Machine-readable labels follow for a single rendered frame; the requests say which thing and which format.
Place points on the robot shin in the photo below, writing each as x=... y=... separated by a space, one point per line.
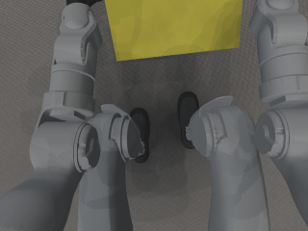
x=114 y=109
x=218 y=102

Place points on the left robot forearm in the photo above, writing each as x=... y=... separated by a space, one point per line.
x=73 y=69

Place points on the carton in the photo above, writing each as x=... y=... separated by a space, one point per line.
x=143 y=29

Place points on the right robot forearm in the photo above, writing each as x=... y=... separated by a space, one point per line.
x=281 y=34

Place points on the robot left shin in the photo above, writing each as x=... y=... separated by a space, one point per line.
x=114 y=109

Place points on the robot right shin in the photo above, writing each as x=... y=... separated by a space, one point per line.
x=218 y=102

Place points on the left robot upper arm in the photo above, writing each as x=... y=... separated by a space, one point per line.
x=61 y=152

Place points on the right robot upper arm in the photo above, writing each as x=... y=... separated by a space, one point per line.
x=282 y=135

